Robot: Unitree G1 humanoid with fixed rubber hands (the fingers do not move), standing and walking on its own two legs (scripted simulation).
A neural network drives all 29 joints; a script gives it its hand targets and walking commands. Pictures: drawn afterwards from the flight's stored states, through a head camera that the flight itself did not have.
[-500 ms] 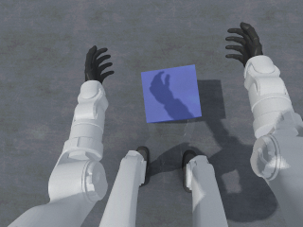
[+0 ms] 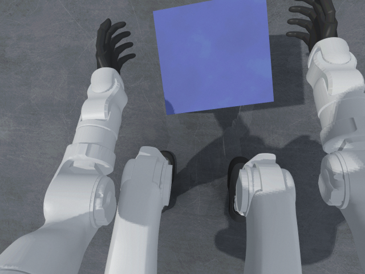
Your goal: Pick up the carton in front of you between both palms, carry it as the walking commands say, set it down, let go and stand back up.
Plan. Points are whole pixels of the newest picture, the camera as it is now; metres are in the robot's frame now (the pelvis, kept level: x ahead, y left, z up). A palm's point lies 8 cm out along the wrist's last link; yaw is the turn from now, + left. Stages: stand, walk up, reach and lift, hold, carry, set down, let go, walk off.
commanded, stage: reach and lift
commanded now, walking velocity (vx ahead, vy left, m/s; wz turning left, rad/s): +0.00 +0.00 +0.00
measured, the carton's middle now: (211, 68) +0.50 -0.02 -0.30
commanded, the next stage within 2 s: none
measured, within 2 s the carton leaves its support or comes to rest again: leaves its support in 1.02 s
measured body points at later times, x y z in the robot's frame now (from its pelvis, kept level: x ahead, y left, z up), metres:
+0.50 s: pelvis +0.00 +0.00 -0.05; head +0.36 -0.03 +0.21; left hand +0.51 +0.17 -0.23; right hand +0.54 -0.20 -0.25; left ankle +0.12 +0.13 -0.39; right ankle +0.11 -0.12 -0.39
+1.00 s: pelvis -0.01 +0.00 -0.06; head +0.35 -0.04 +0.22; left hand +0.52 +0.14 -0.23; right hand +0.54 -0.16 -0.24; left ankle +0.12 +0.13 -0.39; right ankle +0.11 -0.12 -0.39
